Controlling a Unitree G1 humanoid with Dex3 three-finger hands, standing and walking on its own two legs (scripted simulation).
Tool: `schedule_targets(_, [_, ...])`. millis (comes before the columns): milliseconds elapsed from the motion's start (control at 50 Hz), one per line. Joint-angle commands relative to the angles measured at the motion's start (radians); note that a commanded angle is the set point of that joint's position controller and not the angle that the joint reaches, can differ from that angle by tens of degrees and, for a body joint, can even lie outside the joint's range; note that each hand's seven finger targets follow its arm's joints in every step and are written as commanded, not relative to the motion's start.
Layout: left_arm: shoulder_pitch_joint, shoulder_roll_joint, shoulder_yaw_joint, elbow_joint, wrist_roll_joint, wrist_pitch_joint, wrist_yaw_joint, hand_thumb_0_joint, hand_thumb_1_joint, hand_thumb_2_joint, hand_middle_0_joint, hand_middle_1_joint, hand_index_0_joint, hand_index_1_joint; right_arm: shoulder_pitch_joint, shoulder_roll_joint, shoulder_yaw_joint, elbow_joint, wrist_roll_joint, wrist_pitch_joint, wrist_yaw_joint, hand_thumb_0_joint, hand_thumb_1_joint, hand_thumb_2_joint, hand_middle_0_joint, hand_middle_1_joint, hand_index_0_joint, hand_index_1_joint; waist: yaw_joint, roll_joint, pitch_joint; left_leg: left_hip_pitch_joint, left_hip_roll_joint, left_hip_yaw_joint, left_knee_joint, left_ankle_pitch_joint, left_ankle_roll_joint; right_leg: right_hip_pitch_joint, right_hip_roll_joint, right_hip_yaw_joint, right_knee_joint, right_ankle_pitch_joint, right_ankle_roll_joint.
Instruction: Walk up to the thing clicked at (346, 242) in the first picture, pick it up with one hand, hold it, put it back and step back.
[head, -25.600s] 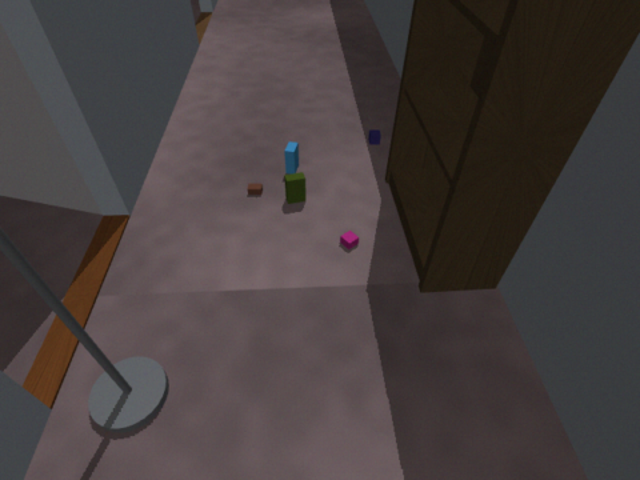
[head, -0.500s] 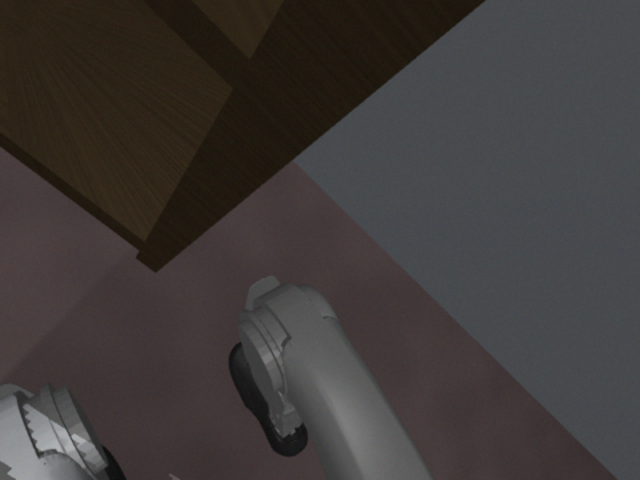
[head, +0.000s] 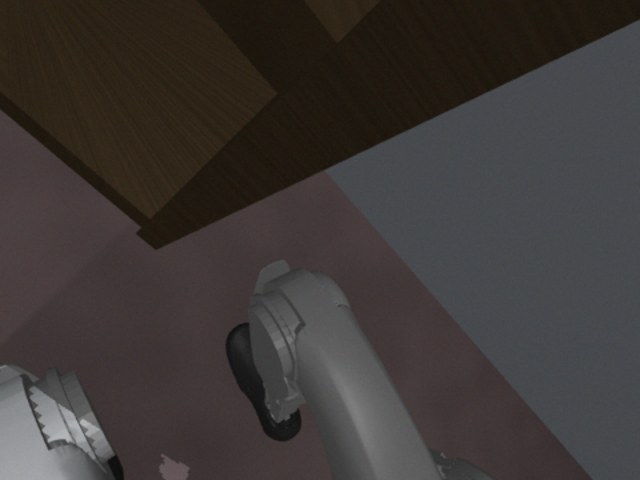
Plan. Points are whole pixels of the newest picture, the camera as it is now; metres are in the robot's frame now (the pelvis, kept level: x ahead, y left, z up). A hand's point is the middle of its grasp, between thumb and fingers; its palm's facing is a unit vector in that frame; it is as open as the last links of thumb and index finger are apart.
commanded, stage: rest palm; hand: left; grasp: from above
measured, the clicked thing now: out of the picture +0.46 +0.39 -0.32
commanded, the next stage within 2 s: none
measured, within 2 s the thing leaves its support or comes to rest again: neither
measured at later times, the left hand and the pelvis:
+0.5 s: hand out of the picture +0.45 +0.35 -0.27, palm faces +0.03 -0.44 -0.90, open 14.1 cm; pelvis +0.00 +0.00 -0.01, yaw -2 degrees
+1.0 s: hand out of the picture +0.45 +0.37 -0.27, palm faces +0.02 -0.44 -0.90, open 14.2 cm; pelvis +0.00 +0.00 +0.00, yaw -2 degrees
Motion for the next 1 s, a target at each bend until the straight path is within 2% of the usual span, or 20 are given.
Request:
schedule_targets(0, [-0.237,0.174,-0.040,-0.103,0.018,-0.004,0.038,0.000,-0.560,1.038,-0.085,-1.016,-0.058,-1.046,0.282,-0.348,-0.061,0.062,0.001,0.016,0.013,0.000,-0.919,-0.907,0.199,0.300,0.200,0.301,-0.087,0.577,-0.657,0.518,0.049,0.090,-0.244,0.326,0.025,0.413,0.024,-0.108,-0.169,0.376,-0.074])
schedule_targets(20, [-0.234,0.173,-0.047,-0.111,0.022,-0.003,0.038,0.000,-0.558,1.037,-0.084,-1.022,-0.058,-1.052,0.286,-0.350,-0.056,0.052,0.001,0.017,0.016,0.000,-0.920,-0.907,0.199,0.300,0.200,0.300,-0.093,0.575,-0.663,0.521,0.048,0.089,-0.238,0.335,0.024,0.421,0.026,-0.108,-0.162,0.386,-0.073])
schedule_targets(80, [-0.219,0.197,-0.035,-0.116,0.030,-0.003,0.057,0.000,-0.566,1.030,-0.085,-1.005,-0.057,-1.036,0.278,-0.361,-0.060,0.037,0.007,0.024,0.027,0.000,-0.919,-0.907,0.199,0.300,0.200,0.300,-0.083,0.585,-0.660,0.525,0.051,0.084,-0.242,0.328,0.024,0.417,0.028,-0.113,-0.162,0.378,-0.075])
schedule_targets(140, [-0.211,0.215,-0.027,-0.124,0.016,-0.006,0.060,0.000,-0.561,1.043,-0.088,-1.015,-0.058,-1.048,0.272,-0.360,-0.055,0.035,0.008,0.027,0.033,0.000,-0.923,-0.908,0.199,0.301,0.200,0.301,-0.085,0.572,-0.640,0.479,0.046,0.092,-0.233,0.297,0.032,0.428,0.029,-0.108,-0.169,0.364,-0.068])
schedule_targets(220, [-0.200,0.228,-0.020,-0.121,0.007,-0.016,0.078,0.000,-0.570,1.038,-0.086,-1.002,-0.054,-1.038,0.275,-0.376,-0.051,0.010,0.012,0.032,0.041,0.000,-0.921,-0.908,0.199,0.300,0.199,0.300,-0.083,0.585,-0.655,0.504,0.057,0.081,-0.233,0.313,0.026,0.439,0.033,-0.117,-0.159,0.372,-0.072])
schedule_targets(400, [-0.204,0.260,-0.018,-0.156,-0.006,-0.025,0.069,0.000,-0.541,1.011,-0.082,-1.017,-0.059,-1.043,0.272,-0.379,-0.041,0.020,0.019,0.031,0.045,0.000,-0.921,-0.908,0.199,0.301,0.200,0.301,-0.097,0.588,-0.621,0.479,0.049,0.078,-0.227,0.264,0.028,0.411,0.030,-0.120,-0.159,0.335,-0.069])
schedule_targets(500, [-0.196,0.249,-0.028,-0.149,-0.018,-0.022,0.056,0.000,-0.539,1.023,-0.083,-1.026,-0.059,-1.053,0.273,-0.381,-0.038,0.018,0.022,0.029,0.042,0.000,-0.922,-0.908,0.199,0.300,0.200,0.300,-0.104,0.584,-0.620,0.472,0.051,0.076,-0.217,0.275,0.027,0.412,0.034,-0.121,-0.159,0.347,-0.066])
schedule_targets(520, [-0.192,0.257,-0.026,-0.136,-0.014,-0.022,0.058,0.000,-0.543,1.026,-0.085,-1.013,-0.058,-1.044,0.278,-0.388,-0.040,0.023,0.020,0.028,0.041,0.000,-0.921,-0.908,0.199,0.301,0.200,0.301,-0.103,0.580,-0.625,0.469,0.053,0.077,-0.218,0.273,0.028,0.428,0.036,-0.122,-0.165,0.345,-0.066])
schedule_targets(540, [-0.200,0.240,-0.027,-0.156,-0.013,-0.020,0.058,0.000,-0.548,1.033,-0.086,-1.010,-0.057,-1.042,0.277,-0.382,-0.038,0.009,0.023,0.030,0.042,0.000,-0.921,-0.908,0.199,0.300,0.200,0.300,-0.101,0.581,-0.633,0.502,0.055,0.069,-0.209,0.307,0.024,0.409,0.034,-0.125,-0.156,0.370,-0.068])
schedule_targets(640, [-0.196,0.249,-0.036,-0.145,0.003,-0.019,0.047,0.000,-0.553,1.018,-0.080,-1.014,-0.053,-1.044,0.278,-0.381,-0.041,0.027,0.017,0.032,0.034,0.000,-0.921,-0.908,0.199,0.300,0.200,0.300,-0.111,0.601,-0.600,0.506,0.054,0.064,-0.227,0.299,0.020,0.394,0.034,-0.128,-0.148,0.363,-0.071])
schedule_targets(660, [-0.203,0.238,-0.040,-0.143,0.005,-0.018,0.049,0.000,-0.560,1.022,-0.081,-1.002,-0.051,-1.035,0.272,-0.385,-0.041,0.013,0.022,0.035,0.034,0.000,-0.921,-0.908,0.199,0.300,0.200,0.300,-0.103,0.600,-0.603,0.519,0.060,0.060,-0.225,0.305,0.019,0.390,0.035,-0.133,-0.148,0.359,-0.073])
schedule_targets(700, [-0.203,0.252,-0.041,-0.140,0.018,-0.021,0.050,0.000,-0.559,1.022,-0.081,-1.009,-0.052,-1.041,0.267,-0.386,-0.040,0.020,0.019,0.033,0.030,0.000,-0.920,-0.908,0.199,0.300,0.199,0.300,-0.105,0.606,-0.606,0.519,0.059,0.059,-0.227,0.302,0.020,0.394,0.036,-0.133,-0.153,0.359,-0.074])
schedule_targets(760, [-0.199,0.260,-0.038,-0.137,0.020,-0.023,0.046,0.000,-0.573,1.036,-0.080,-1.004,-0.046,-1.043,0.263,-0.384,-0.043,0.031,0.016,0.034,0.026,0.000,-0.922,-0.909,0.199,0.300,0.200,0.300,-0.102,0.607,-0.582,0.511,0.059,0.060,-0.234,0.283,0.019,0.380,0.035,-0.133,-0.151,0.345,-0.075])
schedule_targets(780, [-0.196,0.260,-0.043,-0.151,0.021,-0.024,0.041,0.000,-0.563,1.019,-0.078,-1.004,-0.049,-1.037,0.254,-0.378,-0.039,0.018,0.015,0.035,0.027,0.000,-0.920,-0.908,0.199,0.300,0.200,0.300,-0.109,0.604,-0.580,0.512,0.057,0.055,-0.237,0.291,0.020,0.380,0.032,-0.132,-0.145,0.351,-0.074])
schedule_targets(820, [-0.189,0.254,-0.046,-0.166,0.015,-0.023,0.042,0.000,-0.579,1.049,-0.085,-1.003,-0.048,-1.043,0.257,-0.384,-0.041,0.010,0.017,0.035,0.026,0.000,-0.922,-0.909,0.199,0.300,0.200,0.300,-0.105,0.605,-0.593,0.522,0.057,0.063,-0.231,0.306,0.022,0.401,0.036,-0.125,-0.154,0.366,-0.073])
schedule_targets(880, [-0.206,0.265,-0.035,-0.161,0.012,-0.027,0.050,0.000,-0.564,1.021,-0.081,-0.998,-0.050,-1.033,0.259,-0.384,-0.034,0.006,0.015,0.036,0.027,0.000,-0.921,-0.909,0.199,0.300,0.199,0.300,-0.103,0.609,-0.608,0.533,0.061,0.058,-0.232,0.334,0.018,0.410,0.032,-0.131,-0.150,0.381,-0.076])
schedule_targets(960, [-0.202,0.280,-0.036,-0.132,0.011,-0.031,0.047,0.000,-0.563,1.053,-0.089,-1.015,-0.054,-1.054,0.252,-0.392,-0.034,0.015,0.012,0.033,0.017,0.000,-0.922,-0.909,0.199,0.300,0.199,0.300,-0.115,0.580,-0.591,0.499,0.057,0.066,-0.225,0.286,0.026,0.418,0.035,-0.128,-0.166,0.355,-0.070])
schedule_targets(980, [-0.199,0.278,-0.038,-0.152,0.012,-0.034,0.047,0.000,-0.563,1.049,-0.085,-1.014,-0.051,-1.053,0.254,-0.385,-0.030,0.006,0.012,0.038,0.018,0.000,-0.921,-0.909,0.199,0.301,0.200,0.301,-0.109,0.591,-0.596,0.513,0.058,0.067,-0.225,0.306,0.024,0.421,0.035,-0.128,-0.161,0.365,-0.072])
